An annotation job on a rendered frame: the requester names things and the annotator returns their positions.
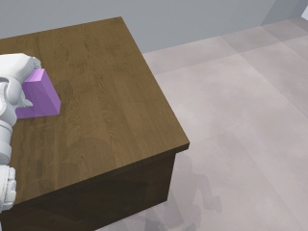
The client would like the table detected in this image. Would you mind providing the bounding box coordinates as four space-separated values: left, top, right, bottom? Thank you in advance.
0 16 190 231

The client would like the robot left upper arm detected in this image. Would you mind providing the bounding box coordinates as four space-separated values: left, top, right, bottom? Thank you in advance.
0 165 16 231

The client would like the left robot hand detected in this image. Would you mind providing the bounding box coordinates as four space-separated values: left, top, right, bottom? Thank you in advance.
0 53 41 108

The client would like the robot left forearm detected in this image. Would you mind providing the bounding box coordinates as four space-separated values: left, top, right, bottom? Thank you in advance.
0 74 22 166

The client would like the sponge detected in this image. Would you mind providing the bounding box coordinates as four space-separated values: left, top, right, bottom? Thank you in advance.
14 68 62 119

